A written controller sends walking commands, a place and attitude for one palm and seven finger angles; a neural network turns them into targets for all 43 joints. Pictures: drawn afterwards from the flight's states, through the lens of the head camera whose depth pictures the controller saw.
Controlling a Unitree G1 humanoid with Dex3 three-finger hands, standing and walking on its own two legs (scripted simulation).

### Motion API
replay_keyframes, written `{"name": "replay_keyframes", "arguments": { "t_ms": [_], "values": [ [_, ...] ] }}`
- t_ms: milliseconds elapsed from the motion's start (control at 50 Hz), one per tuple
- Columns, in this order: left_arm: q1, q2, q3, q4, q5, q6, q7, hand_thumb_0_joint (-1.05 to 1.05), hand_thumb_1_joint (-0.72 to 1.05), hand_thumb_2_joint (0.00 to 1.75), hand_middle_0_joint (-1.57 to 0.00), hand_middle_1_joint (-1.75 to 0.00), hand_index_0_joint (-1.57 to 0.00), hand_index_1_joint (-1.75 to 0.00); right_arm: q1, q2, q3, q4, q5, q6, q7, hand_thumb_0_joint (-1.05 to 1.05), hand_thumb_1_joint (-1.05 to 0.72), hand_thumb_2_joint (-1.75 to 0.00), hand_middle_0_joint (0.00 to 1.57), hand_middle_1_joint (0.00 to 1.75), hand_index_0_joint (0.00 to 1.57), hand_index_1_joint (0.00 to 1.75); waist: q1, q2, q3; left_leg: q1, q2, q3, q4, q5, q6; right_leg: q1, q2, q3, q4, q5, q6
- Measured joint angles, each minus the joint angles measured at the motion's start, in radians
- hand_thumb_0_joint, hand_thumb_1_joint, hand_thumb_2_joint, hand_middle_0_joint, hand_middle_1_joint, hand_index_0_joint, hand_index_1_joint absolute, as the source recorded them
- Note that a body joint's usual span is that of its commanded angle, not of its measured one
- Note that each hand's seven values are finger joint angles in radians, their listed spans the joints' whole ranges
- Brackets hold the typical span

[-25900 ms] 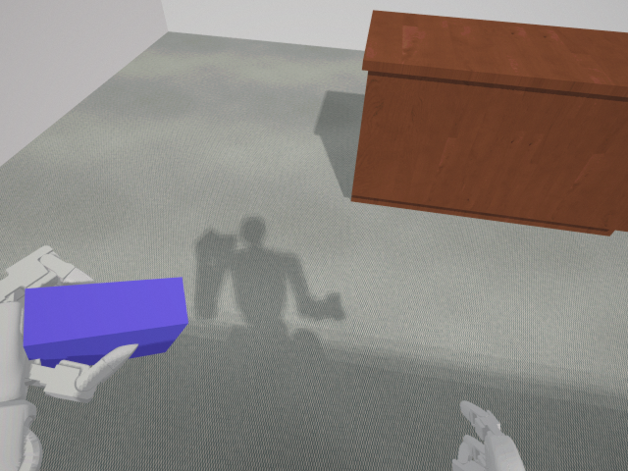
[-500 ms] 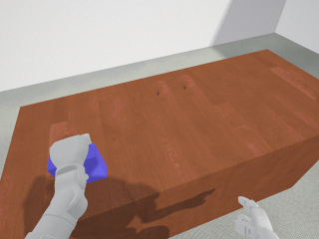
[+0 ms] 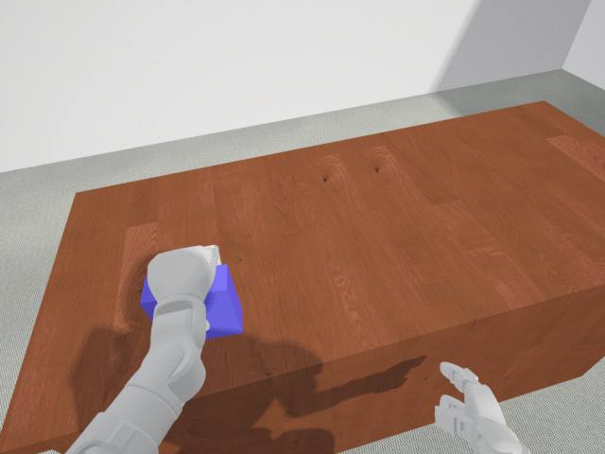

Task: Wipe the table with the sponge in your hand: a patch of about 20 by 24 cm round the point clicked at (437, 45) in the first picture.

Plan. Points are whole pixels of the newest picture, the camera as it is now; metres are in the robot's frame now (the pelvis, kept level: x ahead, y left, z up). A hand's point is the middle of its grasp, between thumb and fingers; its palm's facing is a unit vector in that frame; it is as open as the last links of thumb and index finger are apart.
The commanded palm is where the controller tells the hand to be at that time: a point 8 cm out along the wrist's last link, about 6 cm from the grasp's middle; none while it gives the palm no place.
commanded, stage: slide across to the third lane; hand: left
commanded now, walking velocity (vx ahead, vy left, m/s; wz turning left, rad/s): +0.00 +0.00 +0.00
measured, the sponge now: (200, 313) +0.30 +0.22 +0.00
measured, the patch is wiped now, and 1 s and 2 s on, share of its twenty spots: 0.60 0.65 0.65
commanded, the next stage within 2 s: wipe forward along the third lane in 1.10 s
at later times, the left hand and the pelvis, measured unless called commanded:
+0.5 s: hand (212, 289) +0.32 +0.20 +0.04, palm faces -0.04 -0.04 -1.00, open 8.8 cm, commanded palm +0.29 +0.16 +0.08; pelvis -0.01 -0.01 +0.00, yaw -1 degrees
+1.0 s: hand (213, 290) +0.32 +0.19 +0.04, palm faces -0.03 -0.04 -1.00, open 8.8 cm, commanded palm +0.29 +0.16 +0.08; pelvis -0.01 -0.01 +0.00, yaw -1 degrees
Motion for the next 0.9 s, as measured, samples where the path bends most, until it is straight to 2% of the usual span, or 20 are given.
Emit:
{"name": "replay_keyframes", "arguments": {
  "t_ms": [200, 360, 580, 900],
  "values": [
    [-0.086, -0.036, -0.028, 0.104, -0.008, 0.014, 0.007, 0.02, -0.42, 1.10, -0.82, -1.50, -0.86, -1.47, -0.015, 0.011, 0.009, 0.010, 0.001, 0.021, 0.001, 0.01, -0.91, -0.90, 0.20, 0.30, 0.20, 0.30, -0.007, -0.009, -0.005, -0.006, 0.007, -0.004, -0.003, 0.010, -0.009, -0.010, 0.007, -0.004, 0.004, 0.006, -0.008],
    [-0.102, -0.030, -0.004, 0.148, -0.022, 0.011, 0.015, 0.02, -0.42, 1.10, -0.82, -1.50, -0.87, -1.47, 0.007, -0.008, 0.001, 0.015, 0.004, 0.032, -0.010, 0.01, -0.91, -0.90, 0.20, 0.30, 0.20, 0.30, -0.027, -0.014, -0.002, 0.000, 0.016, 0.002, -0.017, 0.021, -0.015, -0.010, 0.015, 0.003, -0.004, 0.018, -0.014],
    [-0.094, -0.025, 0.022, 0.167, -0.029, -0.002, 0.033, 0.02, -0.42, 1.10, -0.82, -1.50, -0.86, -1.47, 0.042, -0.025, -0.015, 0.032, 0.006, 0.026, -0.020, 0.02, -0.91, -0.90, 0.20, 0.30, 0.20, 0.30, -0.039, -0.011, -0.003, 0.007, 0.021, 0.011, -0.036, 0.033, -0.017, -0.010, 0.021, 0.013, -0.017, 0.031, -0.016],
    [-0.102, -0.043, 0.012, 0.176, -0.020, 0.000, 0.040, 0.01, -0.42, 1.10, -0.82, -1.51, -0.86, -1.48, 0.024, -0.007, -0.009, 0.025, 0.006, 0.016, -0.013, 0.02, -0.91, -0.90, 0.20, 0.30, 0.20, 0.30, -0.029, -0.013, -0.006, 0.005, 0.017, 0.012, -0.036, 0.034, -0.013, -0.010, 0.017, 0.014, -0.018, 0.031, -0.013]
  ]
}}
